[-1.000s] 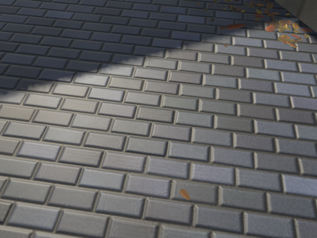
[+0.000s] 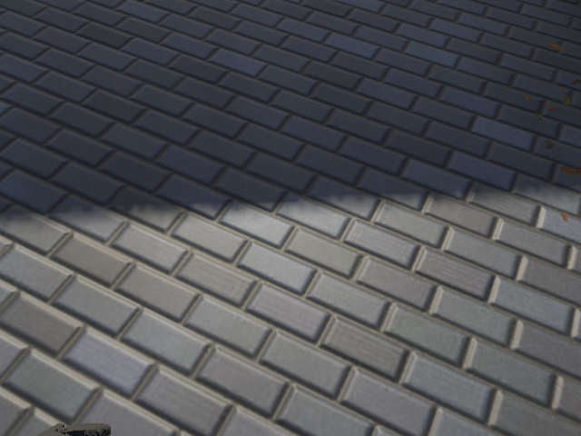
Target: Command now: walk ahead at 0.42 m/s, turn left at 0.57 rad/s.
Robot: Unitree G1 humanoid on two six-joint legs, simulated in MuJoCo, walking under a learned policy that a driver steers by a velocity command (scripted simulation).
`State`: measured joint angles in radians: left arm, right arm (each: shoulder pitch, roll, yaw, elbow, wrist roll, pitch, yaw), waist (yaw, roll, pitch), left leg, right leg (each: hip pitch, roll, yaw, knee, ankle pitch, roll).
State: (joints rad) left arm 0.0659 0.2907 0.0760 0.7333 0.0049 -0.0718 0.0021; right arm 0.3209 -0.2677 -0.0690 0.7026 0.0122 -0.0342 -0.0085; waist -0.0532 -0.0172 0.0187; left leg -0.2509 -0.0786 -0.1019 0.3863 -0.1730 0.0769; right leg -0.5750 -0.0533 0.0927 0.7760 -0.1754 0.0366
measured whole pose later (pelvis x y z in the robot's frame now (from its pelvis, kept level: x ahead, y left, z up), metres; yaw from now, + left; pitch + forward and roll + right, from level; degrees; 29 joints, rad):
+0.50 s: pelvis +0.23 -0.04 +0.00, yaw +18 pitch +2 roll -1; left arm 0.36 0.26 0.06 0.86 0.00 -0.09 0.00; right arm 0.18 -0.30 -0.08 0.61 0.02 -0.02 0.01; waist 0.08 0.06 0.01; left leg -0.71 0.08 -0.08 0.91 -0.10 -0.01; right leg -0.03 0.01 -0.11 0.27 -0.27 -0.02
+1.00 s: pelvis +0.47 +0.10 +0.00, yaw +21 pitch +1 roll +1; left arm 0.12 0.30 0.05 0.80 0.00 -0.07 -0.01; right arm 0.35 -0.27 -0.06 0.76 0.00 -0.07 0.02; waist -0.05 -0.04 0.02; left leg -0.08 -0.08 0.03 0.24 -0.19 0.07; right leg -0.69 -0.14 0.04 0.83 -0.03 0.03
